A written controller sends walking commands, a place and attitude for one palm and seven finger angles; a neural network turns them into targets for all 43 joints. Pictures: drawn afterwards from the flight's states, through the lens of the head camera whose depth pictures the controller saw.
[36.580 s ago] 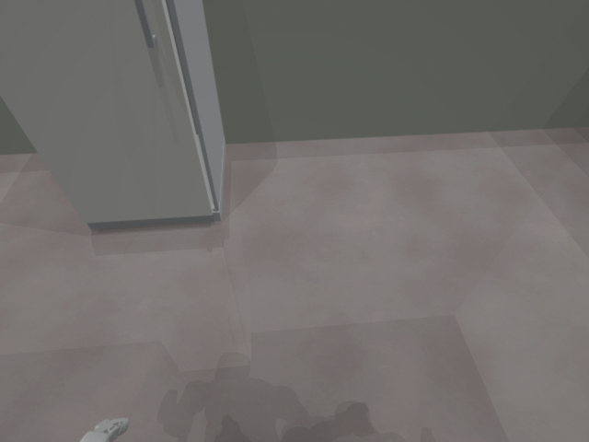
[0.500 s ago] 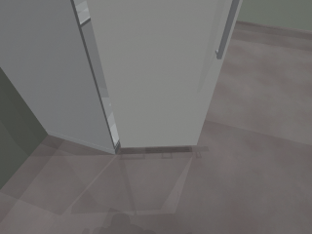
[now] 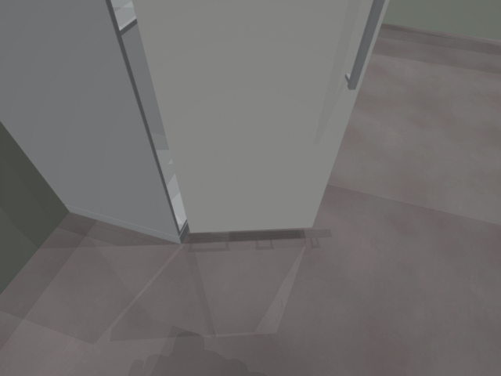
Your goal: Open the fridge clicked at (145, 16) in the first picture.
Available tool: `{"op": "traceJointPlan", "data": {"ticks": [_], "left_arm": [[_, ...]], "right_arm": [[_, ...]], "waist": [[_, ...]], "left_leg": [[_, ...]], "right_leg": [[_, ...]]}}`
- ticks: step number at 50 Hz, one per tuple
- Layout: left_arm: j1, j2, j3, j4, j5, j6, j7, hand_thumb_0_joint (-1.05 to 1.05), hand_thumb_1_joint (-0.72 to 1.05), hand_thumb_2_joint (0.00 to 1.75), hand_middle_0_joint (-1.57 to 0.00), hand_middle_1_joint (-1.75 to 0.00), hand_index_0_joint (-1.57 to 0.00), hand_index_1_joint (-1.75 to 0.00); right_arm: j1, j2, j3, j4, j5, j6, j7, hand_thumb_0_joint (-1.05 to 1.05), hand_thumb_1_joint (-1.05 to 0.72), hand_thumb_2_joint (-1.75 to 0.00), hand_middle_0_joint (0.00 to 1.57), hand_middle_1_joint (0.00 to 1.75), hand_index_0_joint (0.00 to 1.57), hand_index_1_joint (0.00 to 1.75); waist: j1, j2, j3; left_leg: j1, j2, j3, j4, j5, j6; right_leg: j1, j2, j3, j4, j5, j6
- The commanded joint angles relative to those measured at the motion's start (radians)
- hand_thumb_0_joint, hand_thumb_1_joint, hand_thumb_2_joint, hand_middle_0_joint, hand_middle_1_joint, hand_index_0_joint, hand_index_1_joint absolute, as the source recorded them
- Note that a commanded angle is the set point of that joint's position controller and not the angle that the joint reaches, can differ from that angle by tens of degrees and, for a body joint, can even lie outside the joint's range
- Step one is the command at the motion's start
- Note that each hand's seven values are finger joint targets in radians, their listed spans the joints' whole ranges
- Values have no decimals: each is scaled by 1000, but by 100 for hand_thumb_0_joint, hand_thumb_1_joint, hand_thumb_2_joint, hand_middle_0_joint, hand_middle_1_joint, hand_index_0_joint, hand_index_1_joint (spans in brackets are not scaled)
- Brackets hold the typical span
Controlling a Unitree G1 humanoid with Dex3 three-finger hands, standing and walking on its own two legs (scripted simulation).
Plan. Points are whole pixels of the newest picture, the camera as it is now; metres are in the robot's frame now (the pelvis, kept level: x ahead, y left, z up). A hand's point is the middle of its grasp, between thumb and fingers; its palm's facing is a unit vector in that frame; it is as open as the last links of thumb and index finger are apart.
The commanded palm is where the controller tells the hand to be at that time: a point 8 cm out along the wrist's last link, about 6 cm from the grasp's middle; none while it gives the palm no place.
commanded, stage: look to check the result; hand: right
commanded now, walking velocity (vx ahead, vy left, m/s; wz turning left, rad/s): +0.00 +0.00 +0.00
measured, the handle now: out of the picture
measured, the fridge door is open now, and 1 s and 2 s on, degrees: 70 70 70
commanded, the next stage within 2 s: stand and wait in 0.04 s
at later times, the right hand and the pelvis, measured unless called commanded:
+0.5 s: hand out of the picture +0.07 -0.23 -0.16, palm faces -0.04 +0.95 -0.32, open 7.4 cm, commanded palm none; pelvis +0.00 +0.01 +0.00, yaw +1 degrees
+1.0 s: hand out of the picture +0.06 -0.23 -0.16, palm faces -0.04 +0.95 -0.31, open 7.4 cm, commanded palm none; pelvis +0.00 +0.01 +0.00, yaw +1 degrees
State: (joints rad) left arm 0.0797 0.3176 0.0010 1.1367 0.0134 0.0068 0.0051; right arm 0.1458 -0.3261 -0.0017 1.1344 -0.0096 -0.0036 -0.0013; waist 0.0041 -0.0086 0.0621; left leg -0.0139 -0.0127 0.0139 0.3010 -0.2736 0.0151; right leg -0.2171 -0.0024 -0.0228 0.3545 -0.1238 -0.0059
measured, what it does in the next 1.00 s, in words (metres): stands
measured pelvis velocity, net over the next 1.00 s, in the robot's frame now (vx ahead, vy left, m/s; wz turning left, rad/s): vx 0.00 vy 0.01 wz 0.01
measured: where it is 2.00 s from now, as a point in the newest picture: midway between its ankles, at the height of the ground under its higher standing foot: outside the picture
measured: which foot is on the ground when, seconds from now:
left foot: down 0.00-1.00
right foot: down 0.00-1.00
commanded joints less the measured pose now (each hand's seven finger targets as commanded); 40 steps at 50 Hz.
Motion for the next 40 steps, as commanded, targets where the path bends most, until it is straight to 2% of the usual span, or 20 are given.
{"op": "traceJointPlan", "data": {"ticks": [1, 7, 14, 16, 20, 27, 30, 36, 40], "left_arm": [[-26, 205, 37, -53, -6, -24, 18, 0, 90, 90, -20, -30, -20, -30], [-32, 203, 38, -53, -4, -24, 18, 0, 90, 90, -20, -30, -20, -30], [-33, 203, 36, -52, -3, -24, 18, 0, 90, 90, -20, -30, -20, -30], [-32, 202, 36, -55, -4, -25, 18, 0, 90, 90, -20, -30, -20, -30], [-29, 206, 34, -52, -3, -27, 18, 0, 90, 90, -20, -30, -20, -30], [-17, 198, 34, -51, -4, -26, 21, 0, 90, 90, -20, -30, -20, -30], [-13, 200, 33, -49, -4, -25, 21, 0, 90, 90, -20, -30, -20, -30], [-5, 193, 34, -49, -5, -24, 21, 0, 90, 90, -20, -30, -20, -30], [-7, 190, 34, -48, -5, -24, 22, 0, 90, 90, -20, -30, -20, -30]], "right_arm": [[-11, -198, -34, -56, -2, -27, -17, 0, -90, -90, 20, 30, 20, 30], [-10, -199, -34, -56, -2, -28, -19, 0, -90, -90, 20, 30, 20, 30], [-15, -197, -35, -58, -2, -26, -18, 0, -90, -90, 20, 30, 20, 30], [-11, -196, -36, -61, -3, -27, -18, 0, -90, -90, 20, 30, 20, 30], [-17, -197, -35, -61, -1, -26, -16, 0, -90, -90, 20, 30, 20, 30], [-12, -194, -36, -63, -1, -27, -21, 0, -90, -90, 20, 30, 20, 30], [-15, -191, -35, -63, 0, -25, -19, 0, -90, -90, 20, 30, 20, 30], [-3, -190, -37, -65, -1, -27, -22, 0, -90, -90, 20, 30, 20, 30], [-3, -187, -35, -62, 1, -27, -22, 0, -90, -90, 20, 30, 20, 30]], "waist": [[3, 33, -112], [3, 24, -109], [3, 5, -78], [1, 21, -88], [2, -1, -91], [4, 27, -99], [4, 11, -83], [2, 36, -96], [2, 30, -90]], "left_leg": [[-91, 141, -86, -58, 252, 18], [-89, 144, -87, -57, 273, 18], [-95, 142, -91, -67, 233, 19], [-92, 140, -92, -69, 236, 19], [-83, 142, -94, -68, 232, 21], [-74, 144, -88, -59, 315, 17], [-78, 140, -91, -65, 273, 20], [-70, 139, -90, -65, 299, 15], [-74, 141, -91, -63, 310, 15]], "right_leg": [[161, -125, 113, -7, 217, -23], [165, -126, 109, -8, 225, -22], [148, -125, 107, -23, 193, -18], [155, -126, 110, -21, 201, -20], [153, -128, 108, -26, 200, -18], [164, -128, 96, -12, 238, -17], [154, -129, 98, -22, 217, -16], [160, -127, 97, -14, 223, -17], [163, -127, 92, -14, 220, -16]]}}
